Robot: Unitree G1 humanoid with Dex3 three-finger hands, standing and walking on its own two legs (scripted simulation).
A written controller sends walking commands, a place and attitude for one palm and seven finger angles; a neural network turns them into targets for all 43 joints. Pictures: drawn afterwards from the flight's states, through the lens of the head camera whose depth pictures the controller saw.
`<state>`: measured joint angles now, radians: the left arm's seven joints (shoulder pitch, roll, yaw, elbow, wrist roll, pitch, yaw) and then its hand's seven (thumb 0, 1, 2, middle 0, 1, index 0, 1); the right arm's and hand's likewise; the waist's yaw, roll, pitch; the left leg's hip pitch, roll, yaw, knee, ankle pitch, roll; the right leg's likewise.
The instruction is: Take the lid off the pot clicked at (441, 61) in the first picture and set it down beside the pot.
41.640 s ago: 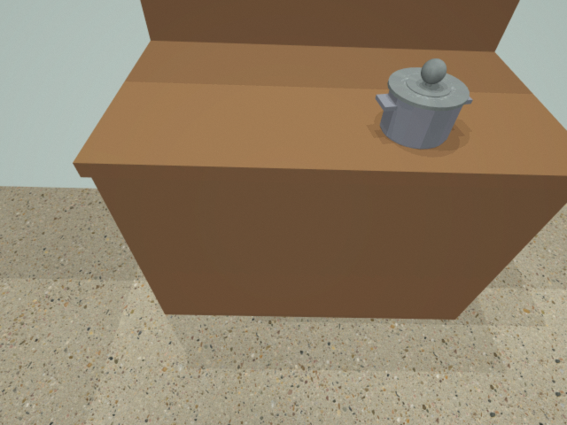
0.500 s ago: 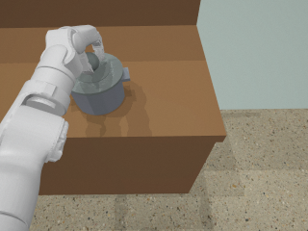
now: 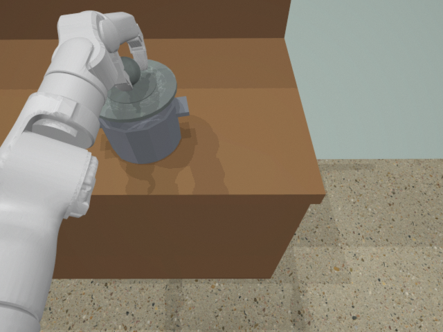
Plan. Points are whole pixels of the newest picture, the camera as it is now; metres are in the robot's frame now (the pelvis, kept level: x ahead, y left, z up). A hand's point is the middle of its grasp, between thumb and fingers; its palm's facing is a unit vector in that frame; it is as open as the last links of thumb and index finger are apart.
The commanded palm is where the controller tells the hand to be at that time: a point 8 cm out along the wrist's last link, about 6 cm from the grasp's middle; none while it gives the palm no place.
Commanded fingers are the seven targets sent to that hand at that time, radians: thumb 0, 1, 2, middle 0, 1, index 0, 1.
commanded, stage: lift the lid straight up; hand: left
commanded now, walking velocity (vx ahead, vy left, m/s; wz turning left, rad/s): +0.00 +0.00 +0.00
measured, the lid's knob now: (126, 71) +0.53 +0.14 +0.19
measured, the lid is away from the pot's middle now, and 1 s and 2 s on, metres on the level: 0.01 0.01 0.07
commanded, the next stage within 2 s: move the lid sideways beside the pot in 1.34 s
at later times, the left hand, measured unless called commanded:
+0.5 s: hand (113, 36) +0.52 +0.13 +0.26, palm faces -0.29 -0.11 -0.95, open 7.9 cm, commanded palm +0.51 +0.14 +0.33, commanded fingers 0.00 0.69 0.86 -0.82 -1.11 -0.78 -1.09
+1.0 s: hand (93, 16) +0.50 +0.14 +0.30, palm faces -0.23 -0.12 -0.97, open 7.9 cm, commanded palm +0.51 +0.14 +0.37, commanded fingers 0.00 0.69 0.86 -0.82 -1.11 -0.78 -1.09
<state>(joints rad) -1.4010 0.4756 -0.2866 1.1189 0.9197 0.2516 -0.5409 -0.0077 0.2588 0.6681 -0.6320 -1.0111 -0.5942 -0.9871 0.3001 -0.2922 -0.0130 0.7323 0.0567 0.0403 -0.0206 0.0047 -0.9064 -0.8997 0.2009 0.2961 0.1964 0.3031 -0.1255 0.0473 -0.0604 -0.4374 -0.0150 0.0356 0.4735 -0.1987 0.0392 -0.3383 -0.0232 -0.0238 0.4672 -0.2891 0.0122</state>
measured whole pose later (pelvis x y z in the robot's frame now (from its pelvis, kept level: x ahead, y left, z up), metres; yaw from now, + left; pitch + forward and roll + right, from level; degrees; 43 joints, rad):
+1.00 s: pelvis +0.00 +0.00 +0.00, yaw +0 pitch +9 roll +0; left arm -1.59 0.51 -0.30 1.16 0.95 0.34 -0.58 -0.01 0.25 0.67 -0.64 -1.01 -0.60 -0.99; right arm 0.27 -0.29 0.02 0.74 0.06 0.01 -0.03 0.01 -0.91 -0.90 0.20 0.30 0.20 0.30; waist -0.13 0.05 -0.07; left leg -0.42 -0.02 0.03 0.45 -0.18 0.04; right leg -0.32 -0.02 -0.03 0.44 -0.27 0.01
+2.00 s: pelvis +0.00 +0.00 +0.00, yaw +0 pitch +10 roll -1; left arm -1.58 0.64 -0.30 1.13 0.99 0.29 -0.60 -0.01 0.25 0.67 -0.64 -1.01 -0.60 -0.99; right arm 0.27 -0.30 0.02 0.74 0.07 0.07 -0.03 0.00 -0.91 -0.90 0.20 0.30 0.20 0.30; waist -0.12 0.04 -0.07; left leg -0.44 -0.01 0.02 0.46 -0.19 0.04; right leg -0.33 -0.02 -0.03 0.43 -0.27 0.01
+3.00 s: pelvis +0.01 +0.01 +0.00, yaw +0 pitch +11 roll -1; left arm -1.58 0.90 -0.21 1.20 1.04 0.20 -0.61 -0.01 0.25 0.67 -0.64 -1.01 -0.60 -0.99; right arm 0.31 -0.31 0.04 0.75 0.10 0.08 -0.05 0.00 -0.91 -0.90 0.20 0.30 0.20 0.30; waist -0.14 0.04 -0.05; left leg -0.47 -0.01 0.03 0.48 -0.21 0.04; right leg -0.34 -0.01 -0.02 0.40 -0.26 0.02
